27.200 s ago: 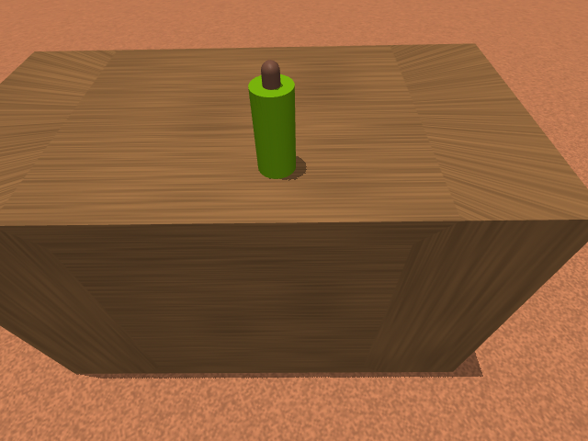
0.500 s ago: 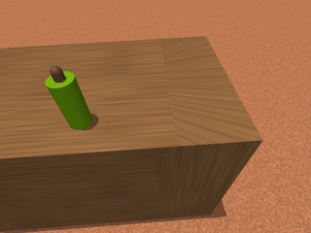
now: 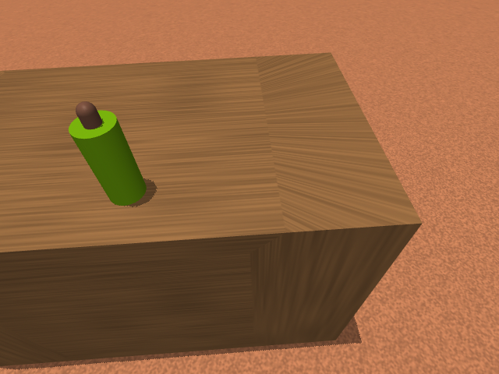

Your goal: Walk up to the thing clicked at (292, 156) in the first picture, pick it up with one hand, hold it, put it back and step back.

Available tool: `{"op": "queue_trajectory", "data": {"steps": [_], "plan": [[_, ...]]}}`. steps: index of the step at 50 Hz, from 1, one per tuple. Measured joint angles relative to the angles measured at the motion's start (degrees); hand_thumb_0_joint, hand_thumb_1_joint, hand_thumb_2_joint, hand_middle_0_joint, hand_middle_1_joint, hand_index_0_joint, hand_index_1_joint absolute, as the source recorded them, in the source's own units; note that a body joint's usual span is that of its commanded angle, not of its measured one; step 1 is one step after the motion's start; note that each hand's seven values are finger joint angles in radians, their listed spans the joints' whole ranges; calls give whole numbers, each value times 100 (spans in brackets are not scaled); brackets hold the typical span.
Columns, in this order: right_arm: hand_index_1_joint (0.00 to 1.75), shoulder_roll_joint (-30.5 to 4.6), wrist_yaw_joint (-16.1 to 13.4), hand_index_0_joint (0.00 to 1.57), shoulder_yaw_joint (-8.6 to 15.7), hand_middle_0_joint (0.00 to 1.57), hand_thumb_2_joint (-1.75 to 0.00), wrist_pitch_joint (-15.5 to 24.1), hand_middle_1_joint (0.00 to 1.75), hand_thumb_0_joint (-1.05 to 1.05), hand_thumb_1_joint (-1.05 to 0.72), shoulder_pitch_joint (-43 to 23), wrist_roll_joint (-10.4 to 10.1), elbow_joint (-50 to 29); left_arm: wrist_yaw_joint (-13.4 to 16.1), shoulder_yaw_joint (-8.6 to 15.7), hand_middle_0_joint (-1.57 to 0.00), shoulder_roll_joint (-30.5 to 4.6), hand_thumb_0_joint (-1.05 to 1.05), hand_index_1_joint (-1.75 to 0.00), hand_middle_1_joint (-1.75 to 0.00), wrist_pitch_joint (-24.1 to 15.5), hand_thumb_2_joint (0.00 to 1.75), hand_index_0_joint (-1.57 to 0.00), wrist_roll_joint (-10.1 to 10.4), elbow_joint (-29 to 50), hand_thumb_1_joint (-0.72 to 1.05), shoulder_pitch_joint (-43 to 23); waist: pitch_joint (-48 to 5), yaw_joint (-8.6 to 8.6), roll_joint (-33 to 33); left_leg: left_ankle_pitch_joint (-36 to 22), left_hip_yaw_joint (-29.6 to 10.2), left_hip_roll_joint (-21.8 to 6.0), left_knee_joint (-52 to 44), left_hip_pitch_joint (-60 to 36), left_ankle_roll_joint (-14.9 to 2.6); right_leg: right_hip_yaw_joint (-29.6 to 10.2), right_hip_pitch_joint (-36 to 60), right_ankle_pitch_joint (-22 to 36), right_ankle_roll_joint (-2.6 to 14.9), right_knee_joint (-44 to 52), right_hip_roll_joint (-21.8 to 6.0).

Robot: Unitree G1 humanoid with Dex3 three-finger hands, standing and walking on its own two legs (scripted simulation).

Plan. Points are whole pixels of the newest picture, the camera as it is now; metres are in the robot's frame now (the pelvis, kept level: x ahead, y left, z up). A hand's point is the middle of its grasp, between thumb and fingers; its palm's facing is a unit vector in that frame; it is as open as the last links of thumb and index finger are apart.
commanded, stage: stand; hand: left
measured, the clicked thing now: (108, 153) +0.45 +0.26 +0.12
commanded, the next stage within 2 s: none
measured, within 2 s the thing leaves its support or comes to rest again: neither
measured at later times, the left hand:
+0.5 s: hand out of the picture +0.08 +0.25 -0.15, palm faces -0.03 -0.93 -0.36, open 7.4 cm
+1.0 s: hand out of the picture +0.07 +0.25 -0.16, palm faces -0.03 -0.94 -0.35, open 7.4 cm
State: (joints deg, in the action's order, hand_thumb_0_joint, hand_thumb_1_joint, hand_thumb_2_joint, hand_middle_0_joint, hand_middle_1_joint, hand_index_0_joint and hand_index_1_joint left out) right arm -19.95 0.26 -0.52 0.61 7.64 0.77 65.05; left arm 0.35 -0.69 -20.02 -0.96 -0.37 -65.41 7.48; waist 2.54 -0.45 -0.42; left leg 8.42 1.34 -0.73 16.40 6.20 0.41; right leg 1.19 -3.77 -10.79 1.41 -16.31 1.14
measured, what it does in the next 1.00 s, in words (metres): stands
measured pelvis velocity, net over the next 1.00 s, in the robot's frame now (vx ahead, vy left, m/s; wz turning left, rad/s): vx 0.01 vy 0.00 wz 0.00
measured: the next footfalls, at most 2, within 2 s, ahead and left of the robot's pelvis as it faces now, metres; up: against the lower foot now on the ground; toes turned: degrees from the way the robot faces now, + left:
none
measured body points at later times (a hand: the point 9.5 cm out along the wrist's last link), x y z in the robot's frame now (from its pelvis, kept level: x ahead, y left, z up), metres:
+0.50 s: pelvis +0.01 +0.00 +0.00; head +0.01 +0.00 +0.45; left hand +0.09 +0.30 -0.13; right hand +0.08 -0.30 -0.14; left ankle +0.01 +0.12 -0.75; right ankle -0.02 -0.10 -0.75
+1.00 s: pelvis +0.01 +0.00 +0.00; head +0.02 +0.00 +0.45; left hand +0.08 +0.30 -0.13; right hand +0.07 -0.30 -0.14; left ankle +0.01 +0.12 -0.75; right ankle -0.02 -0.10 -0.75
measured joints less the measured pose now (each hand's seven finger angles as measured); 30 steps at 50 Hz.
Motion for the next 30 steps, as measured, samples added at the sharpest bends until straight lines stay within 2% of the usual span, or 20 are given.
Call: {"op": "queue_trajectory", "data": {"steps": [4, 9, 30], "plan": [[30, -7, -3, 21, 0, 21, -90, 6, 30, 1, -90, -4, -2, 3, -1, -5, -20, 4, 0, -29, -30, -2, 88, -20, 3, 5, 81, -3, 4, 2, 3, 17, 4, 0, 6, -2, 0, -4, 3, -13, -2, 0, -1], [30, -10, -15, 21, 1, 21, -90, 8, 30, 1, -90, -20, -5, -3, -1, -7, -20, 9, 1, -30, -30, -2, 89, -20, 8, 14, 87, -28, -4, 4, 4, 39, 10, 5, 6, -24, -2, -11, 20, -37, -4, -8, -6], [30, -4, -18, 21, 22, 21, -90, 11, 30, 1, -90, -78, -13, -41, 11, 3, -20, 11, 1, -30, -30, -13, 90, -20, 10, 74, 90, -70, -33, -2, 0, 69, 6, 4, 1, -95, 1, -9, 102, -57, -4, 18, -4]]}}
